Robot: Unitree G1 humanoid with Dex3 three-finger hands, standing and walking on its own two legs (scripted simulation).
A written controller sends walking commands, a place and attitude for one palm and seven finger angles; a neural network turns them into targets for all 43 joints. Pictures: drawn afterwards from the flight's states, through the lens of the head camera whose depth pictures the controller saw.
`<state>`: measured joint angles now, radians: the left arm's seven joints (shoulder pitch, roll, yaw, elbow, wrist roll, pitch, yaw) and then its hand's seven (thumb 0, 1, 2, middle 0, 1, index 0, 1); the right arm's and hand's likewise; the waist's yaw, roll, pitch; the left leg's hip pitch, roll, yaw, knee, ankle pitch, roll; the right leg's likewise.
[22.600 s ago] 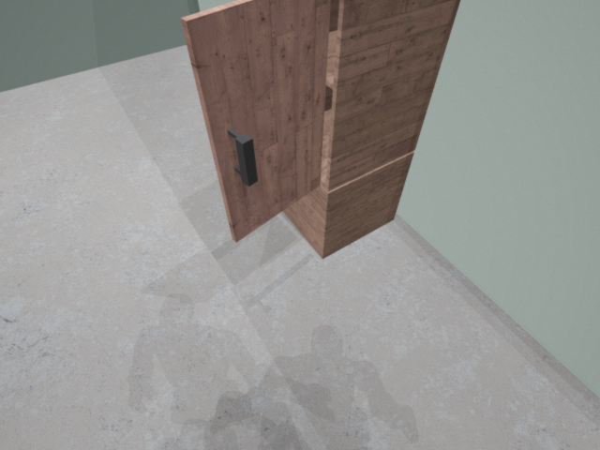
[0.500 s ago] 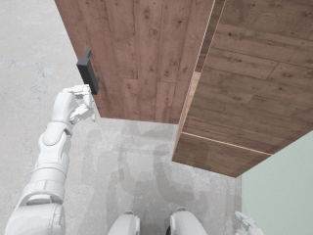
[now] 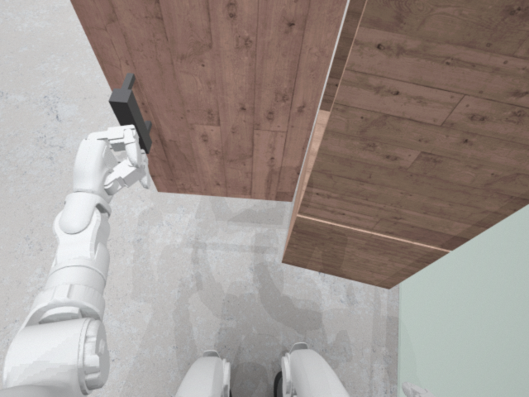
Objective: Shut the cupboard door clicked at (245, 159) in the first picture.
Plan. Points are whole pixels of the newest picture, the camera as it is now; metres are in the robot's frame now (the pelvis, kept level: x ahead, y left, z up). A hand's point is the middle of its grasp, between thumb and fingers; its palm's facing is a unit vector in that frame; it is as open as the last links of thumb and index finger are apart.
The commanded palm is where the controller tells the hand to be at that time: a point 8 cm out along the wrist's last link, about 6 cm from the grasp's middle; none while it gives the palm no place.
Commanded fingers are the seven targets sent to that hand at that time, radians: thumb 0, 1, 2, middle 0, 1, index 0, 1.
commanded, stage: push the door shut along its arc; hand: left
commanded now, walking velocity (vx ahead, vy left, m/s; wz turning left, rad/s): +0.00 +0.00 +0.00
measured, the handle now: (136, 114) +0.55 +0.20 +0.05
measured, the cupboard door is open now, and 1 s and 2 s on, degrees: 100 87 74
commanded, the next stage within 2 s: pull the fist back off the door in 1.70 s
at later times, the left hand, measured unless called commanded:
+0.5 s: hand (156, 143) +0.48 +0.16 +0.06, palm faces -0.19 -0.98 -0.03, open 3.1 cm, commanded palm +0.47 +0.20 +0.05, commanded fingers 0.00 0.90 0.90 -1.30 -1.50 -1.30 -1.50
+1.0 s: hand (167, 117) +0.53 +0.15 +0.06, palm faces -0.31 -0.95 -0.01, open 3.1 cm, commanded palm +0.54 +0.17 +0.05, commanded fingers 0.00 0.90 0.90 -1.30 -1.50 -1.30 -1.50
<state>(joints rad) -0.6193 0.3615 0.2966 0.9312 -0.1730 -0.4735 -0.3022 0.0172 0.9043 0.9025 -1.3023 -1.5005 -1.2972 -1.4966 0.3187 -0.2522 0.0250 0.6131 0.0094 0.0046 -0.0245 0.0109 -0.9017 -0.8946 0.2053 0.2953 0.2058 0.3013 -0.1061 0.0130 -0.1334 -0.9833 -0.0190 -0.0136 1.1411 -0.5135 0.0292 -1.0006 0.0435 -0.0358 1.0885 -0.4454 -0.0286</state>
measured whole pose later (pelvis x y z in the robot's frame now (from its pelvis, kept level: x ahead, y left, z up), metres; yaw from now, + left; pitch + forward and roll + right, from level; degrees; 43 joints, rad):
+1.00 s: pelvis -0.01 +0.01 -0.03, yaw -1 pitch +27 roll -5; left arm -1.14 0.59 0.27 1.27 -0.09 -0.31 -0.46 0.02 0.90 0.90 -1.30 -1.50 -1.29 -1.50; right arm 0.36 -0.28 0.06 0.64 0.00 -0.01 -0.03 0.01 -0.90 -0.89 0.21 0.30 0.21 0.30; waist -0.23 0.04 -0.12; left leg -1.22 -0.01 -0.04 1.28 -0.53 0.04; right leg -1.21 0.05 -0.07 1.17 -0.44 -0.02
